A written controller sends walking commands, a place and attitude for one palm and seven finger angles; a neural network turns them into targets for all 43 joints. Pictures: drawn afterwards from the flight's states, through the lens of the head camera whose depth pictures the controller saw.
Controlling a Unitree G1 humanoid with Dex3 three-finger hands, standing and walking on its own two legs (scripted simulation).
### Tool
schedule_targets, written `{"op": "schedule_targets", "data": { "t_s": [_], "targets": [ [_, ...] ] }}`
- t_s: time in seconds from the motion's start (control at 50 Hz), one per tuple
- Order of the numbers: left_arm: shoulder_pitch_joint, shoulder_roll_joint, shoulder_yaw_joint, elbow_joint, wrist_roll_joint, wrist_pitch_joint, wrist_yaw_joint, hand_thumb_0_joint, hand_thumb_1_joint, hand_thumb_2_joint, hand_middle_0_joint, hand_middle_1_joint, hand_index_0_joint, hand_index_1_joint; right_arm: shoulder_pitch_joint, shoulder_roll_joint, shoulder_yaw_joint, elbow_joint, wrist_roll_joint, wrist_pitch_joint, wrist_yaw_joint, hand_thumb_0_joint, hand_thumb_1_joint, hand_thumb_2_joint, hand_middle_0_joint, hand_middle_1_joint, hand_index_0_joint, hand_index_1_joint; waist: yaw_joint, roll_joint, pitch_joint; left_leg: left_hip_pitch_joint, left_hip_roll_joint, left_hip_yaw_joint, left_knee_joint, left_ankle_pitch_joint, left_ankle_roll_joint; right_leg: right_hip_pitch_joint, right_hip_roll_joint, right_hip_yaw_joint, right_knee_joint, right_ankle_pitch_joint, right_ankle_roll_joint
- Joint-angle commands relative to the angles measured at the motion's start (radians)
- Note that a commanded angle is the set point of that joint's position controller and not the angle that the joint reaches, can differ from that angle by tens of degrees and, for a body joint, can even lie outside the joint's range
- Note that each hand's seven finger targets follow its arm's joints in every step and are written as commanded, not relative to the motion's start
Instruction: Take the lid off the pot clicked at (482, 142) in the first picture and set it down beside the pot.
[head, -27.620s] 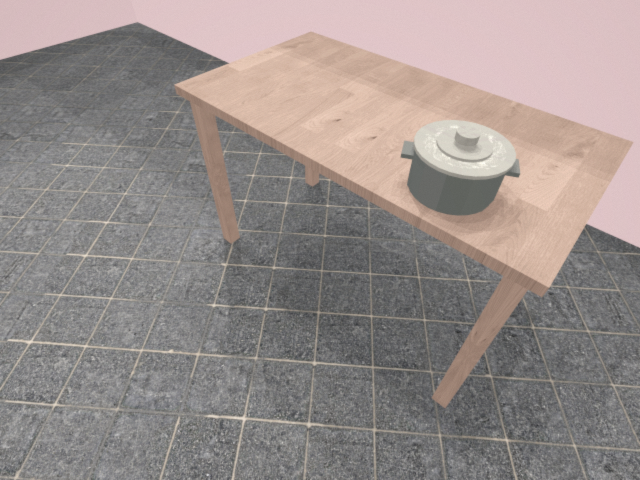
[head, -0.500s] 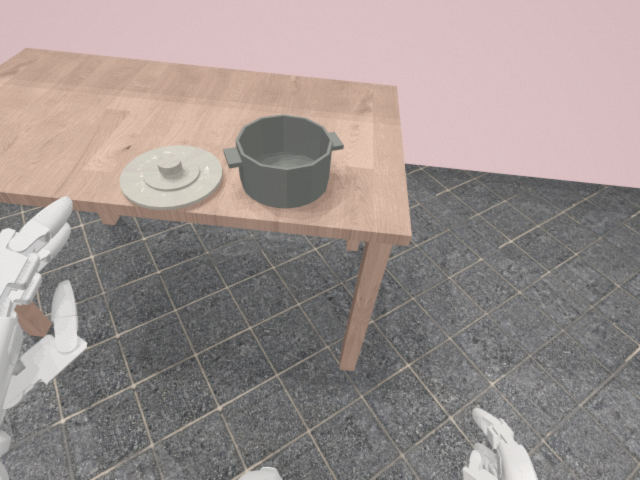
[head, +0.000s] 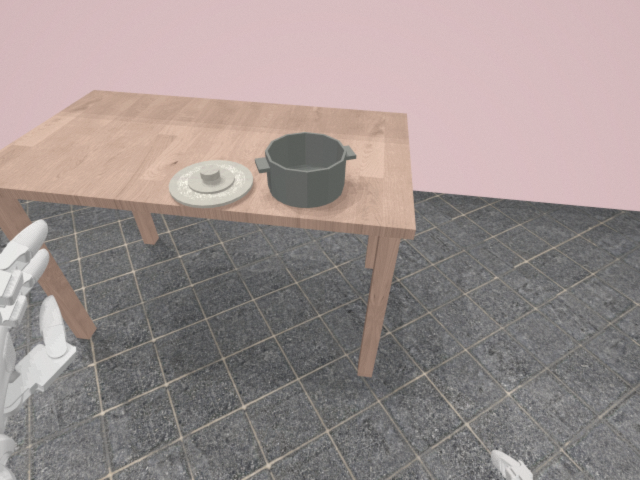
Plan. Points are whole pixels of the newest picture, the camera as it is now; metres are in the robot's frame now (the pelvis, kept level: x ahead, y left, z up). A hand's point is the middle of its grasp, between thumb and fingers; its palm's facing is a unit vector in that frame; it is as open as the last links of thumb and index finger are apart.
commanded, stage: stop stepping back and stand still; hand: left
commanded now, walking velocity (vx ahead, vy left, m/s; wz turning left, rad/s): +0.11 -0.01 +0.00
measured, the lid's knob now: (210, 172) +0.80 +0.34 -0.03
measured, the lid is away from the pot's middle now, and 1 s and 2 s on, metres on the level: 0.24 0.24 0.24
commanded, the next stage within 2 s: let the arm hang, fingers relaxed in 0.78 s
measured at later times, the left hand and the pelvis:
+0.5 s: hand (80, 381) +0.19 +0.27 +0.10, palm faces +0.36 -0.82 -0.44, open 7.4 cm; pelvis -0.01 +0.01 -0.01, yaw +5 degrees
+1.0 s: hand out of the picture -0.04 +0.20 -0.17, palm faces +0.12 -0.96 -0.26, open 7.3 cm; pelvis +0.00 +0.00 +0.00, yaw +7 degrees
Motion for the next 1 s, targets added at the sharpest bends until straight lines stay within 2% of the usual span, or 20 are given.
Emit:
{"op": "schedule_targets", "data": {
  "t_s": [0.0,0.04,0.1,0.18,0.24,0.26,0.32,0.4,0.42,0.46,0.5,0.54,0.56,0.6,0.66,0.74,0.82,0.9,0.94,0.98],
  "targets": [
    [-0.125,0.146,0.060,-0.132,0.007,-0.045,0.016,0.000,0.900,0.900,-0.200,-0.300,-0.200,-0.300,-0.175,-0.112,-0.030,-0.204,0.002,-0.097,-0.026,0.000,-0.900,-0.900,0.200,0.300,0.200,0.300,-0.042,-0.014,0.154,0.129,0.055,-0.023,-0.368,-0.075,0.044,-0.134,-0.097,0.127,-0.172,-0.301,-0.030],
    [-0.068,0.185,0.096,-0.278,-0.003,-0.056,0.020,0.000,0.900,0.900,-0.200,-0.300,-0.200,-0.300,-0.168,-0.133,-0.038,-0.242,0.009,-0.114,-0.012,0.000,-0.900,-0.900,0.200,0.300,0.200,0.300,-0.032,0.064,0.042,0.176,0.145,-0.127,-0.412,0.144,0.070,-0.011,0.008,0.024,0.027,-0.002,0.008],
    [-0.003,0.179,0.108,-0.335,0.008,-0.035,0.023,0.000,0.900,0.900,-0.200,-0.300,-0.200,-0.300,-0.193,-0.109,-0.015,-0.241,0.009,-0.120,0.000,0.000,-0.900,-0.900,0.200,0.300,0.200,0.300,-0.028,0.269,0.170,-0.089,0.211,-0.259,-0.618,-0.334,0.095,0.021,0.046,-0.013,0.130,-0.119,0.031],
    [-0.019,0.185,0.122,-0.293,0.005,-0.036,0.035,0.000,0.900,0.900,-0.200,-0.300,-0.200,-0.300,-0.179,-0.110,-0.027,-0.221,0.005,-0.131,0.001,0.000,-0.900,-0.900,0.200,0.300,0.200,0.300,-0.024,0.057,0.125,-0.069,0.118,-0.114,-0.404,-0.178,0.044,0.107,0.025,0.056,-0.073,-0.131,0.006],
    [-0.039,0.195,0.131,-0.229,0.005,-0.048,0.038,0.000,0.900,0.900,-0.200,-0.300,-0.200,-0.300,-0.146,-0.097,-0.039,-0.191,-0.003,-0.117,0.000,0.000,-0.900,-0.900,0.200,0.300,0.200,0.300,-0.044,-0.128,0.117,-0.048,0.003,0.007,-0.031,-0.066,0.009,-0.008,-0.182,0.404,-0.298,-0.383,-0.107],
    [-0.040,0.178,0.122,-0.203,0.006,-0.046,0.036,0.000,0.900,0.900,-0.200,-0.300,-0.200,-0.300,-0.150,-0.095,-0.036,-0.180,-0.005,-0.111,0.007,0.000,-0.900,-0.900,0.200,0.300,0.200,0.300,-0.048,-0.126,0.118,-0.059,0.013,0.006,0.018,-0.019,0.004,0.010,-0.217,0.424,-0.297,-0.296,-0.132],
    [-0.059,0.149,0.102,-0.183,-0.001,-0.051,0.027,0.000,0.900,0.900,-0.200,-0.300,-0.200,-0.300,-0.155,-0.095,-0.026,-0.182,-0.005,-0.095,0.006,0.000,-0.900,-0.900,0.200,0.300,0.200,0.300,-0.052,-0.082,0.106,0.146,0.040,-0.011,-0.269,0.019,0.021,-0.067,-0.143,0.195,-0.185,-0.166,-0.068],
    [-0.050,0.146,0.096,-0.221,0.009,-0.059,0.019,0.000,0.900,0.900,-0.200,-0.300,-0.200,-0.300,-0.208,-0.105,-0.014,-0.213,0.000,-0.094,-0.002,0.000,-0.900,-0.900,0.200,0.300,0.200,0.300,-0.031,0.198,0.163,0.033,0.191,-0.266,-0.573,-0.162,0.074,0.002,0.035,0.020,0.038,-0.054,0.028],
    [-0.204,-0.048,-0.222,0.594,0.122,0.110,-0.104,0.000,0.900,0.900,-0.200,-0.300,-0.200,-0.300,-0.143,-0.284,-0.102,0.083,-0.039,-0.107,0.089,0.000,-0.900,-0.900,0.200,0.300,0.200,0.300,-0.093,0.197,0.229,-0.070,0.173,-0.324,-0.411,0.180,0.081,-0.161,0.010,-0.001,0.238,0.002,0.000],
    [-0.173,-0.109,-0.233,0.665,0.087,0.186,-0.121,0.000,0.900,0.900,-0.200,-0.300,-0.200,-0.300,-0.084,-0.166,-0.077,0.037,-0.046,-0.011,0.083,0.000,-0.900,-0.900,0.200,0.300,0.200,0.300,-0.049,0.030,0.106,0.027,0.218,-0.318,-0.366,0.454,0.113,-0.153,0.024,0.029,0.273,-0.198,0.010],
    [-0.190,-0.094,-0.238,0.779,0.087,0.174,-0.122,0.000,0.900,0.900,-0.200,-0.300,-0.200,-0.300,-0.083,-0.175,-0.067,0.038,-0.052,0.003,0.078,0.000,-0.900,-0.900,0.200,0.300,0.200,0.300,-0.014,-0.070,-0.016,0.133,0.179,-0.269,-0.266,0.649,0.104,-0.036,0.031,0.026,0.106,-0.037,-0.001],
    [-0.230,-0.005,-0.230,0.926,0.087,0.169,-0.112,0.000,0.900,0.900,-0.200,-0.300,-0.200,-0.300,-0.082,-0.136,-0.067,0.058,-0.032,0.015,0.077,0.000,-0.900,-0.900,0.200,0.300,0.200,0.300,-0.012,-0.225,-0.036,0.017,0.026,-0.079,-0.117,0.420,0.013,0.172,-0.122,0.192,-0.041,0.388,-0.061],
    [-0.281,0.027,-0.231,0.983,0.084,0.173,-0.111,0.000,0.900,0.900,-0.200,-0.300,-0.200,-0.300,-0.074,-0.114,-0.067,0.071,-0.027,0.027,0.080,0.000,-0.900,-0.900,0.200,0.300,0.200,0.300,-0.028,-0.176,0.034,-0.019,-0.015,-0.033,-0.080,0.219,-0.010,0.144,-0.220,0.270,-0.095,0.444,-0.117],
    [-0.323,0.017,-0.244,1.106,0.077,0.177,-0.098,0.000,0.900,0.900,-0.200,-0.300,-0.200,-0.300,-0.102,-0.092,-0.069,0.090,-0.037,0.054,0.070,0.000,-0.900,-0.900,0.200,0.300,0.200,0.300,-0.020,-0.210,0.080,-0.076,-0.016,-0.004,0.020,-0.020,-0.017,0.204,-0.224,0.283,-0.100,0.702,-0.158],
    [-0.392,0.020,-0.260,1.244,0.072,0.187,-0.090,0.000,0.900,0.900,-0.200,-0.300,-0.200,-0.300,-0.042,-0.078,-0.061,0.155,-0.031,0.069,0.070,0.000,-0.900,-0.900,0.200,0.300,0.200,0.300,-0.066,-0.056,0.112,0.089,0.050,-0.026,-0.177,0.177,-0.005,0.079,-0.170,0.183,-0.071,0.502,-0.118],
    [-0.306,-0.081,-0.281,1.387,0.052,0.196,-0.102,0.000,0.900,0.900,-0.200,-0.300,-0.200,-0.300,0.023,-0.129,-0.055,0.231,-0.045,0.059,0.039,0.000,-0.900,-0.900,0.200,0.300,0.200,0.300,-0.044,0.385,0.071,0.281,0.239,-0.317,-0.438,0.595,0.142,-0.068,0.043,0.014,0.137,-0.143,0.006],
    [-0.311,-0.101,-0.304,1.470,0.046,0.192,-0.109,0.000,0.900,0.900,-0.200,-0.300,-0.200,-0.300,0.068,-0.105,-0.049,0.290,-0.035,0.064,0.024,0.000,-0.900,-0.900,0.200,0.300,0.200,0.300,-0.039,0.158,0.012,0.364,0.257,-0.242,-0.380,0.831,0.168,-0.046,0.030,0.059,0.131,-0.195,0.011],
    [-0.263,-0.083,-0.317,1.541,0.054,0.187,-0.099,0.000,0.900,0.900,-0.200,-0.300,-0.200,-0.300,0.034,-0.055,-0.040,0.323,-0.017,0.072,0.036,0.000,-0.900,-0.900,0.200,0.300,0.200,0.300,-0.025,0.022,0.103,0.173,0.107,-0.094,-0.347,0.338,0.033,0.119,-0.028,0.125,-0.169,0.140,-0.016],
    [-0.284,-0.062,-0.319,1.556,0.056,0.193,-0.098,0.000,0.900,0.900,-0.200,-0.300,-0.200,-0.300,0.045,-0.035,-0.040,0.341,-0.024,0.082,0.051,0.000,-0.900,-0.900,0.200,0.300,0.200,0.300,-0.039,0.042,0.186,0.131,0.078,-0.092,-0.406,0.056,0.018,0.023,-0.053,0.143,-0.199,-0.064,-0.037],
    [-0.282,-0.078,-0.320,1.574,0.059,0.192,-0.095,0.000,0.900,0.900,-0.200,-0.300,-0.200,-0.300,0.053,-0.034,-0.046,0.360,-0.028,0.091,0.050,0.000,-0.900,-0.900,0.200,0.300,0.200,0.300,-0.041,-0.044,0.196,0.137,0.077,-0.088,-0.382,0.064,0.020,0.008,-0.031,0.145,-0.208,-0.076,-0.040]
  ]
}}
